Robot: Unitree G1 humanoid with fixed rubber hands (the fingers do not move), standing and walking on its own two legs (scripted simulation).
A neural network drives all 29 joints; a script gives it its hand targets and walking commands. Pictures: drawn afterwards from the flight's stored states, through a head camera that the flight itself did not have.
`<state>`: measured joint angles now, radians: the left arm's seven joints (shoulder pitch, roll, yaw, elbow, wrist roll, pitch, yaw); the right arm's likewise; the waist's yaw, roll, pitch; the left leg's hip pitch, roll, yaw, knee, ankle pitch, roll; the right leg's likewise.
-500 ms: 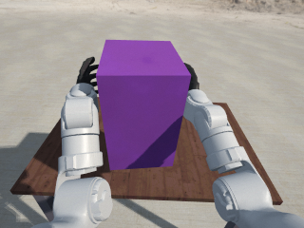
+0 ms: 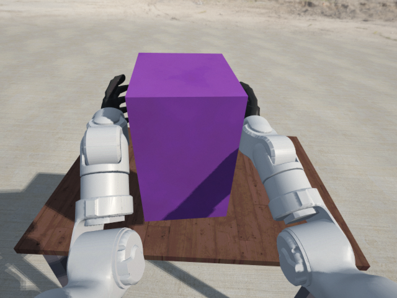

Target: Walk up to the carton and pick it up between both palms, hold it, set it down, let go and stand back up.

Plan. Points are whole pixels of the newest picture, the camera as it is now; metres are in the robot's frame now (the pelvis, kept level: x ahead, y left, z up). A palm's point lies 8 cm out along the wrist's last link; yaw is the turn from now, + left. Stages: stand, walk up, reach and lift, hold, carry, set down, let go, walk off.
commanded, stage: hold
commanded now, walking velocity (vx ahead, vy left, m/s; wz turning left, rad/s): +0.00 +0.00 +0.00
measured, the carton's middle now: (183, 136) +0.36 +0.01 +0.22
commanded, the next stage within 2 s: none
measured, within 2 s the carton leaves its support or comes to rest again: neither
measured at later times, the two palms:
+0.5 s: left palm (113, 116) +0.38 +0.14 +0.26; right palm (247, 122) +0.37 -0.12 +0.25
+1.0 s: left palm (114, 115) +0.37 +0.14 +0.26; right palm (249, 122) +0.37 -0.12 +0.25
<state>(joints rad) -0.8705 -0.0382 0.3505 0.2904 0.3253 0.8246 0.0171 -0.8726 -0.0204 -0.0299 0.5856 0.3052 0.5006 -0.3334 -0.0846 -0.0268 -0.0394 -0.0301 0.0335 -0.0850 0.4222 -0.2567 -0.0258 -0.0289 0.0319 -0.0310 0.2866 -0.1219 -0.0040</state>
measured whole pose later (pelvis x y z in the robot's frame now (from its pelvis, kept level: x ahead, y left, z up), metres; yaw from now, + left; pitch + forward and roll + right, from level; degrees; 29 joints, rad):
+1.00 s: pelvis +0.00 +0.00 +0.00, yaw +0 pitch -8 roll -2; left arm -0.86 -0.05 0.35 0.25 0.33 0.84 0.03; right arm -0.86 -0.03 -0.02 0.56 0.32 0.51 -0.33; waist -0.09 -0.02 -0.03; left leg -0.03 0.03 -0.08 0.43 -0.26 -0.02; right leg -0.02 0.04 -0.02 0.28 -0.12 0.00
